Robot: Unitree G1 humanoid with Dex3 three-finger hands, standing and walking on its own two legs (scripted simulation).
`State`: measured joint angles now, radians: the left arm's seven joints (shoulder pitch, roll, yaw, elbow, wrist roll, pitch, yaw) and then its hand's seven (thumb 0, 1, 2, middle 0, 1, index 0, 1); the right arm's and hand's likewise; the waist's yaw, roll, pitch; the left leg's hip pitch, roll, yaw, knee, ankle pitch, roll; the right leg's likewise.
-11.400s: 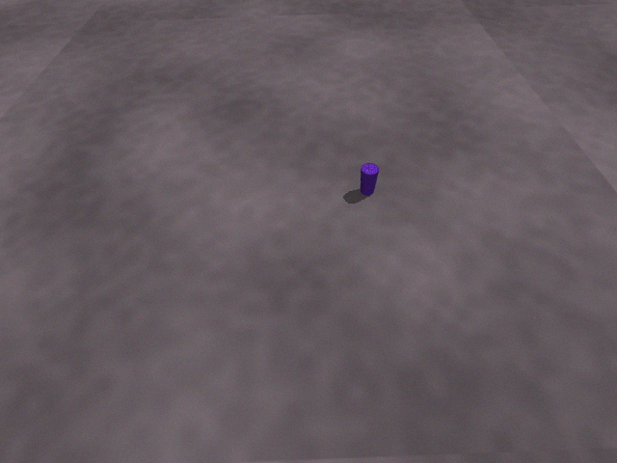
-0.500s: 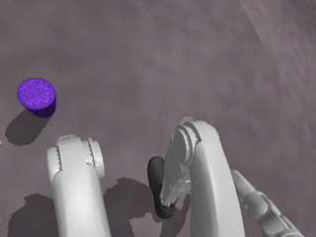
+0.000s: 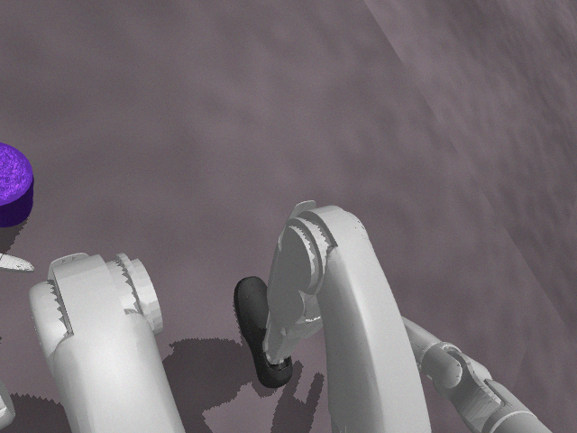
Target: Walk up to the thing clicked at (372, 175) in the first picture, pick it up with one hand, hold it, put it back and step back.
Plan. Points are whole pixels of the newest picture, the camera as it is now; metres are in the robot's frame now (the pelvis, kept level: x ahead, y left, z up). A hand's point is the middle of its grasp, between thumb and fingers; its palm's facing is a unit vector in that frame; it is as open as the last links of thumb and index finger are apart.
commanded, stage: close in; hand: left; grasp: from the side
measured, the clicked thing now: out of the picture +0.45 +0.25 -0.22
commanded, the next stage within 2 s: rest palm in 0.12 s
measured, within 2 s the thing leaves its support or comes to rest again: leaves its support in 1.44 s
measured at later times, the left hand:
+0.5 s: hand out of the picture +0.43 +0.25 -0.17, palm faces +0.30 -0.95 -0.01, open 15.8 cm
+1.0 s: hand out of the picture +0.45 +0.25 -0.17, palm faces +0.32 -0.95 -0.01, open 10.5 cm
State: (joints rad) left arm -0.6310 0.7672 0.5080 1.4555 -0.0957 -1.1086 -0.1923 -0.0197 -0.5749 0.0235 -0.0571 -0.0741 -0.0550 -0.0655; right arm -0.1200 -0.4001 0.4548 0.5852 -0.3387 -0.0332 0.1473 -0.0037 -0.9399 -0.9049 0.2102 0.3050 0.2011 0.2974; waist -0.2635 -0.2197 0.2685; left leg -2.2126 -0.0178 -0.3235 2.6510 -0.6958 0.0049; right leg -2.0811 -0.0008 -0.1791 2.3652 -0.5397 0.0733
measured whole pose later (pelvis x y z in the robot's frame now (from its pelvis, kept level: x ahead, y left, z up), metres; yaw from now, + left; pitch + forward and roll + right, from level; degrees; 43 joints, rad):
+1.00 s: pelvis +0.00 +0.00 +0.00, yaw -2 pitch +12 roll -19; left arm -0.69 0.83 0.46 1.54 0.00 -1.19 0.11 0.01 -0.08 0.62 -0.68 -0.73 -0.59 -0.75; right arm -0.17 -0.38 0.52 0.57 -0.39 0.01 0.17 -0.01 -0.89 -0.90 0.21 0.30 0.20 0.30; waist -0.30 -0.27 0.32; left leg -2.20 -0.01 -0.38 2.67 -0.72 0.00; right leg -2.07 0.02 -0.22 2.34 -0.53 0.09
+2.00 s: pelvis +0.01 -0.01 +0.04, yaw +4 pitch +26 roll -13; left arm -0.56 0.53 0.33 0.95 -0.07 -0.76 -0.06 -0.04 -0.36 0.96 -0.74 -0.94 -0.65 -0.94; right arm 0.02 -0.31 0.21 0.63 -0.18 0.06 0.15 0.00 -0.91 -0.90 0.21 0.30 0.20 0.30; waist -0.17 -0.07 0.03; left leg -2.23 -0.01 -0.21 2.47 -0.70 0.00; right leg -2.14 -0.05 -0.10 2.28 -0.60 0.05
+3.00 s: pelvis +0.03 -0.02 +0.09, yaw +10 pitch +33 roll -5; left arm -0.63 0.40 0.37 0.93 -0.08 -0.62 -0.13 -0.04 -0.40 1.00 -0.75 -0.96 -0.66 -0.95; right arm 0.10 -0.28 0.05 0.66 -0.09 0.03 0.07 0.00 -0.93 -0.91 0.21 0.30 0.20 0.30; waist -0.15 0.00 -0.12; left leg -2.14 -0.01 -0.10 2.27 -0.71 -0.02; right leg -2.12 -0.07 -0.02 2.18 -0.63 0.04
